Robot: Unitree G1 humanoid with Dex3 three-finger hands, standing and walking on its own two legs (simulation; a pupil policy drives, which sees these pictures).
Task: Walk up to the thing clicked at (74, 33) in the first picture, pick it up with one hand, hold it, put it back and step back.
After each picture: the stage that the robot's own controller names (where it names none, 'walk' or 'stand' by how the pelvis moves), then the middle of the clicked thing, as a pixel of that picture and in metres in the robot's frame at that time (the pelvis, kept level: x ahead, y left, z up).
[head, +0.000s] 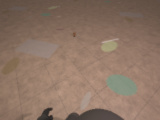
stand; (74, 34) +2.09 +0.52 -0.72
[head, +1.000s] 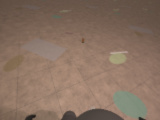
walk; (83, 40) +2.01 +0.20 -0.70
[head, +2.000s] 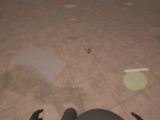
walk; (89, 50) +1.38 -0.01 -0.71
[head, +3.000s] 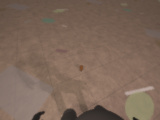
walk; (81, 68) +0.88 +0.11 -0.71
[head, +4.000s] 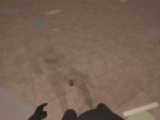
walk; (71, 83) +0.55 +0.26 -0.71
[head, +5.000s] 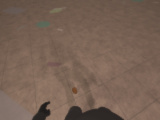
walk; (74, 90) +0.40 +0.21 -0.69
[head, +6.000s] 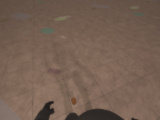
stand; (73, 101) +0.34 +0.19 -0.72
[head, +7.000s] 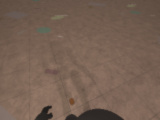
stand; (71, 101) +0.32 +0.21 -0.72
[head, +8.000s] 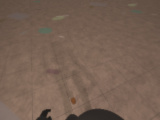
stand; (73, 100) +0.33 +0.21 -0.73
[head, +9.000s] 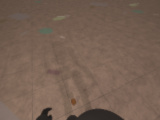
stand; (73, 102) +0.32 +0.20 -0.73
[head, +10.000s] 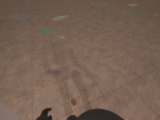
stand; (73, 102) +0.31 +0.20 -0.73
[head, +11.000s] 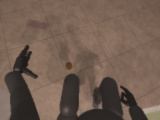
go down; (69, 66) +0.41 +0.19 -0.40
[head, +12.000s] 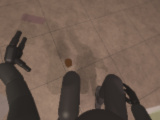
go down; (68, 63) +0.42 +0.19 -0.32
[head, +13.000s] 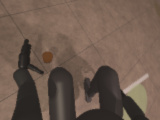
close in; (47, 57) +0.41 +0.22 -0.23
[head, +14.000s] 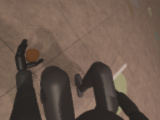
close; (32, 56) +0.41 +0.24 -0.23
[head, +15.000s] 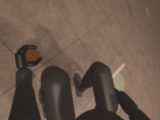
lift; (31, 56) +0.40 +0.24 -0.23
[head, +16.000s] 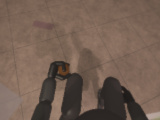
lift; (64, 71) +0.31 +0.20 -0.07
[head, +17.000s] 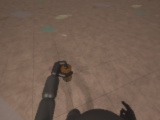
hold; (66, 73) +0.33 +0.17 +0.05
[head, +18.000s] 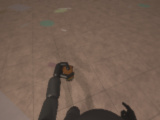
hold; (68, 73) +0.33 +0.17 +0.01
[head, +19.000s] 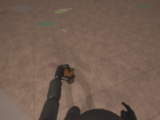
crouch; (69, 76) +0.32 +0.16 -0.01
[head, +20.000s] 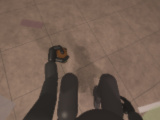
crouch; (62, 56) +0.44 +0.18 -0.09
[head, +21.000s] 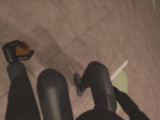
lower; (23, 52) +0.44 +0.26 -0.23
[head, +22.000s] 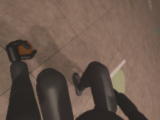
lower; (25, 51) +0.43 +0.25 -0.23
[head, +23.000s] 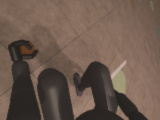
lower; (27, 51) +0.43 +0.25 -0.23
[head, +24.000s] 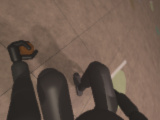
lower; (27, 51) +0.43 +0.25 -0.23
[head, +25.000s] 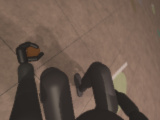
draw back; (33, 53) +0.42 +0.23 -0.23
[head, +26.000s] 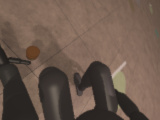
withdraw; (32, 53) +0.42 +0.23 -0.23
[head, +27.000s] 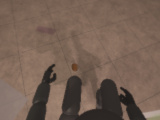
walk; (74, 67) +0.43 +0.16 -0.41
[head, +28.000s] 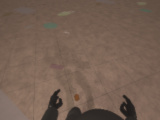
stand; (76, 97) +0.36 +0.14 -0.66
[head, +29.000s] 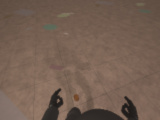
stand; (76, 97) +0.37 +0.16 -0.66
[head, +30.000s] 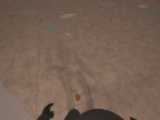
stand; (77, 97) +0.37 +0.15 -0.70
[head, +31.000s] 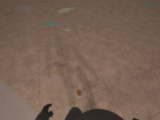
walk; (78, 92) +0.39 +0.15 -0.71
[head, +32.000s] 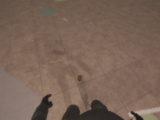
walk; (79, 78) +0.55 +0.10 -0.71
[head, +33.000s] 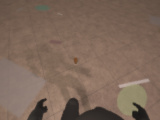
walk; (75, 60) +0.85 +0.24 -0.70
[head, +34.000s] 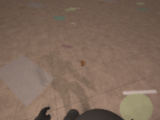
stand; (82, 63) +0.97 +0.15 -0.71
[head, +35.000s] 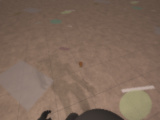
stand; (80, 64) +0.98 +0.18 -0.73
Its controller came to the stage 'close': yes
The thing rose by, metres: 0.72
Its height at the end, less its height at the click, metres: +0.00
